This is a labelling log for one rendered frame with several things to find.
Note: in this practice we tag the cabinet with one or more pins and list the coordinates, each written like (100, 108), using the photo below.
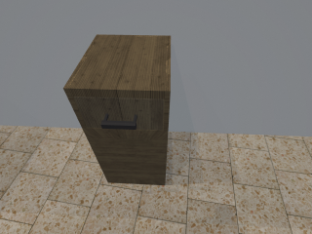
(126, 66)

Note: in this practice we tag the drawer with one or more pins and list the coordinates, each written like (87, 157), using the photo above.
(149, 111)

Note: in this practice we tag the handle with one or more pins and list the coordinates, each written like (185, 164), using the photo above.
(118, 125)

